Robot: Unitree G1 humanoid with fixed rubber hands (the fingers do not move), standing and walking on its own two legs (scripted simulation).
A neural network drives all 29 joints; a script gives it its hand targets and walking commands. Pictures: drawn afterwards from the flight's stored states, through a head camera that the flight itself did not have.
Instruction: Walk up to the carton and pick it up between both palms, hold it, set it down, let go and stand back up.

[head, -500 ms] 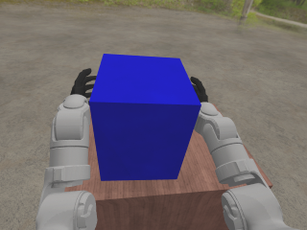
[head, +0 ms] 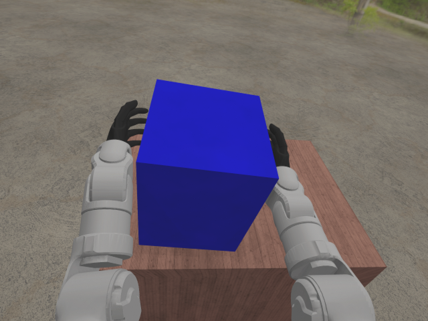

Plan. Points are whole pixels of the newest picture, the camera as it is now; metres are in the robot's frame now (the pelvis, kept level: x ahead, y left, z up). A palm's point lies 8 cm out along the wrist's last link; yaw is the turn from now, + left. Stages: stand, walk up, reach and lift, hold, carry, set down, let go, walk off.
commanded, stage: set down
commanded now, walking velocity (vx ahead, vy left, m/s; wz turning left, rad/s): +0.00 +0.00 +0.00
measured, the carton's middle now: (198, 171) +0.40 +0.02 +0.12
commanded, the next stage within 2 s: none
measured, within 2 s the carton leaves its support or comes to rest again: neither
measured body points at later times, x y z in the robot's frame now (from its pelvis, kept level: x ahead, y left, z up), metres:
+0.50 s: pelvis +0.00 +0.00 +0.00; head -0.03 +0.04 +0.45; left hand +0.42 +0.15 +0.18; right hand +0.41 -0.14 +0.16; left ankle +0.02 +0.13 -0.75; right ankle -0.01 -0.11 -0.75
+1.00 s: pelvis +0.01 +0.00 +0.00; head +0.00 +0.02 +0.45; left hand +0.44 +0.14 +0.15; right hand +0.42 -0.16 +0.14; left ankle +0.02 +0.13 -0.75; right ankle -0.01 -0.11 -0.75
